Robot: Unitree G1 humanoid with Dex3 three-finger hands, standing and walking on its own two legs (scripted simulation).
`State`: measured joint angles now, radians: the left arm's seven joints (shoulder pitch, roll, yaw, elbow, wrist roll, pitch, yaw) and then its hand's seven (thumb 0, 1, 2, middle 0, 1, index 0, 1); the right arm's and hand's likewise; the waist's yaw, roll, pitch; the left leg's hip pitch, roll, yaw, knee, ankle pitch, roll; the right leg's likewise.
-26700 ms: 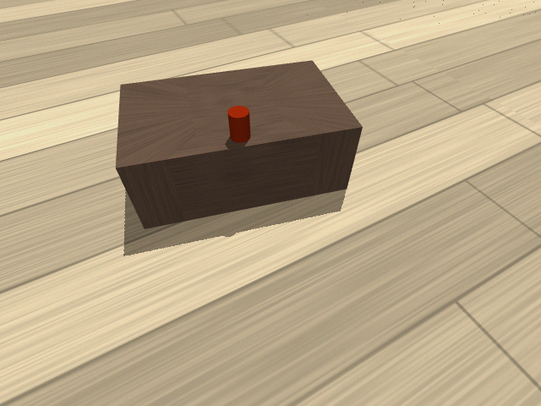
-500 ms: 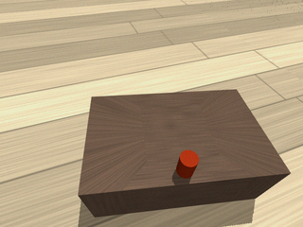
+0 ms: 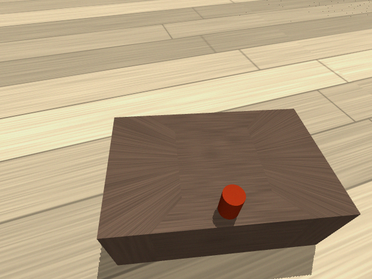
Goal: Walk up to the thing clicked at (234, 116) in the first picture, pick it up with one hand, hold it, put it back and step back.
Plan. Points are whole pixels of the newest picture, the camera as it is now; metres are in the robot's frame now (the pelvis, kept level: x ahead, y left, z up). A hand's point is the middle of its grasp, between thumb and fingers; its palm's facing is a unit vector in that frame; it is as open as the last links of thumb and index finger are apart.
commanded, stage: stand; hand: right
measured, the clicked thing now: (231, 202) +0.45 -0.19 -0.33
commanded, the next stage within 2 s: step back in 1.88 s
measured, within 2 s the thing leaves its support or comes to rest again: neither
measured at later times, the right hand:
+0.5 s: hand out of the picture +0.07 -0.25 -0.15, palm faces -0.01 +0.94 -0.35, open 7.4 cm
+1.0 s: hand out of the picture +0.08 -0.25 -0.16, palm faces -0.02 +0.94 -0.35, open 7.4 cm
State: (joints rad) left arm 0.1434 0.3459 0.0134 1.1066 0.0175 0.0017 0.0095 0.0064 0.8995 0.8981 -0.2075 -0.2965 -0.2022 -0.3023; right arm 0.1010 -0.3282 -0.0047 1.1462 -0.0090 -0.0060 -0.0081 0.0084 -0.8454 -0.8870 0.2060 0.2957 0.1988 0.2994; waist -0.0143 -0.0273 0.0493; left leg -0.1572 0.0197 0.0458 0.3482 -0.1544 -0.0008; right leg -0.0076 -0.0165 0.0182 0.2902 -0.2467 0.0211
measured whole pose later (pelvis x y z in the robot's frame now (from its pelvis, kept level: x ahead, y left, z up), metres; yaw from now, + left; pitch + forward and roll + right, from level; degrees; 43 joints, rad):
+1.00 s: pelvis +0.01 +0.00 +0.00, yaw +1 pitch -2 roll +0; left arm 0.15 0.35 0.01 1.10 0.01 0.00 0.01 0.01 0.90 0.90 -0.21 -0.30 -0.20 -0.30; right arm 0.10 -0.33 0.00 1.14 -0.01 -0.01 -0.01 0.01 -0.90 -0.90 0.21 0.30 0.20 0.30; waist -0.01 -0.02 0.05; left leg -0.15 0.01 0.03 0.35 -0.16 -0.01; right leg 0.00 -0.02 0.00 0.29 -0.26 0.02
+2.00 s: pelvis -0.02 -0.01 -0.01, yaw +2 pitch -2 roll +0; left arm 0.12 0.37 0.05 1.04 -0.01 0.01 0.01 0.01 0.90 0.90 -0.21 -0.30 -0.20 -0.30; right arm 0.07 -0.35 -0.02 1.07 0.00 0.01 0.00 0.01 -0.90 -0.90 0.21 0.30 0.20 0.30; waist -0.01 -0.01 0.14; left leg -0.25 0.02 0.01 0.45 -0.17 0.00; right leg -0.10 -0.01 -0.02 0.44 -0.30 0.00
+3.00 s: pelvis -0.25 -0.04 -0.03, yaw +3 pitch -3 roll -2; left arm 0.19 0.37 0.08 0.90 0.02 0.02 0.02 0.01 0.90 0.90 -0.21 -0.30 -0.20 -0.30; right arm 0.03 -0.40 -0.04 0.81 -0.01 0.06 0.00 0.01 -0.90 -0.90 0.21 0.30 0.20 0.30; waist 0.01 0.06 0.21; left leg -0.42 0.06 0.01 0.68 -0.20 0.01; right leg -0.21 0.04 0.01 0.65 -0.38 0.00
